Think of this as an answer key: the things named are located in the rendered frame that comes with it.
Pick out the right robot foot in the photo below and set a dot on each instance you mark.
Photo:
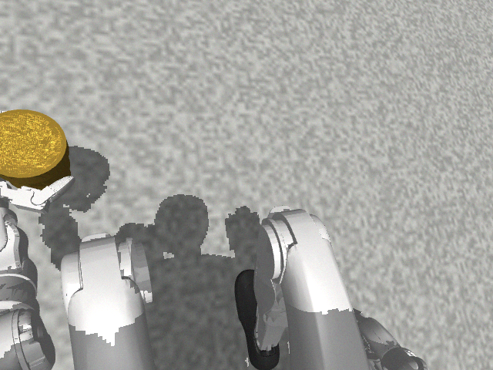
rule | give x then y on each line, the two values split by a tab
246	305

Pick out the cup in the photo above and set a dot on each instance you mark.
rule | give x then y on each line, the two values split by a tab
33	149

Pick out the right robot arm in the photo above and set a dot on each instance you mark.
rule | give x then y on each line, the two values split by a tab
402	359

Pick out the left robot hand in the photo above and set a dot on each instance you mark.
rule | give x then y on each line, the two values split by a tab
28	198

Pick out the left robot arm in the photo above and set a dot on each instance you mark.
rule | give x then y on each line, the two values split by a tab
24	342

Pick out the right robot hand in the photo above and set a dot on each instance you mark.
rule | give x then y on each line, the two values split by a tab
377	340

